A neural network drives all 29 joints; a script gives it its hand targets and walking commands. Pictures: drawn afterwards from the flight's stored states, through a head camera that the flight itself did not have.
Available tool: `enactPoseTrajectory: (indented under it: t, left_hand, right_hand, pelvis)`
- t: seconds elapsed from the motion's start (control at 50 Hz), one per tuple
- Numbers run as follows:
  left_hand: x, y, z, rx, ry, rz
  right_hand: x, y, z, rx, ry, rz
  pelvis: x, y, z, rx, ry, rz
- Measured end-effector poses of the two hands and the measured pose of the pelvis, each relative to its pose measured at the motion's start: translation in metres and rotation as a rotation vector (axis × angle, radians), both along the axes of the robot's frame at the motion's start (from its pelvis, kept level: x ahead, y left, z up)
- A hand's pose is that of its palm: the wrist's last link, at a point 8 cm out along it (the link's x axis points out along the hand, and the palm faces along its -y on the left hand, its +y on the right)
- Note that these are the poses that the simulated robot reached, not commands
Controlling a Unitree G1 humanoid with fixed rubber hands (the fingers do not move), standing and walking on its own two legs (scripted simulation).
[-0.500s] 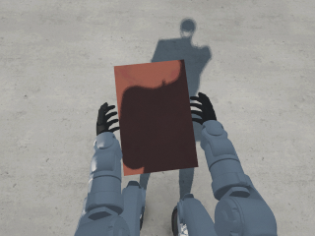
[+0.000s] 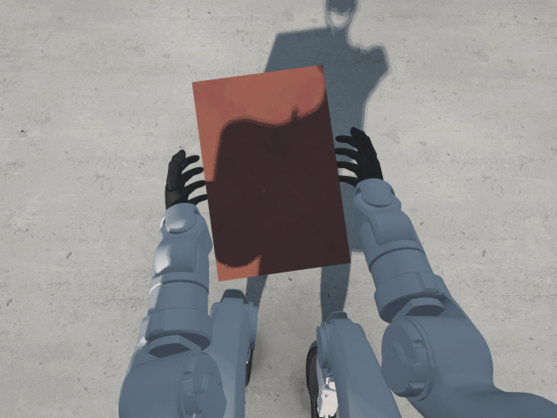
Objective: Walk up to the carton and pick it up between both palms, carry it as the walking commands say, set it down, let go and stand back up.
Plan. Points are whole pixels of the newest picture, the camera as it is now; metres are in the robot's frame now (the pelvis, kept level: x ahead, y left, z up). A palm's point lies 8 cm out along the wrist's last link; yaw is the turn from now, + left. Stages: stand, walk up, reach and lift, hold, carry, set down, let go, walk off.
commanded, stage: set down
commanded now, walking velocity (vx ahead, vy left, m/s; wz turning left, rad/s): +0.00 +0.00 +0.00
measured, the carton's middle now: (271, 180) +0.48 +0.07 -0.15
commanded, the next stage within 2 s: none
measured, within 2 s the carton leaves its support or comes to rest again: neither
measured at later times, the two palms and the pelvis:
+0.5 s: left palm (191, 204) +0.43 +0.20 -0.15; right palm (349, 183) +0.49 -0.07 -0.14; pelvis -0.01 -0.01 -0.06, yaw -1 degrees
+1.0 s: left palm (199, 203) +0.46 +0.20 -0.24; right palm (337, 182) +0.52 -0.06 -0.22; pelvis -0.02 +0.00 -0.12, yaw -2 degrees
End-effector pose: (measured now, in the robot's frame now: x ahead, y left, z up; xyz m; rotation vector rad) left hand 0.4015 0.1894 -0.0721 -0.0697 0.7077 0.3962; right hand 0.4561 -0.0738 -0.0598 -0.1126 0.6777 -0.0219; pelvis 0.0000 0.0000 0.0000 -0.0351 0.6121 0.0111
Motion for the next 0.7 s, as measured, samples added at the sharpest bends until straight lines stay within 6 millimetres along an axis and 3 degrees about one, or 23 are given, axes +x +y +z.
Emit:
enactPoseTrajectory:
  t: [0.7]
  left_hand:
    - [0.04, 0.011, -0.116, -0.003, 0.019, -0.025]
  right_hand:
    - [0.042, 0.009, -0.115, -0.003, 0.012, 0.013]
  pelvis:
    - [-0.018, -0.003, -0.088, 0.0, 0.109, -0.025]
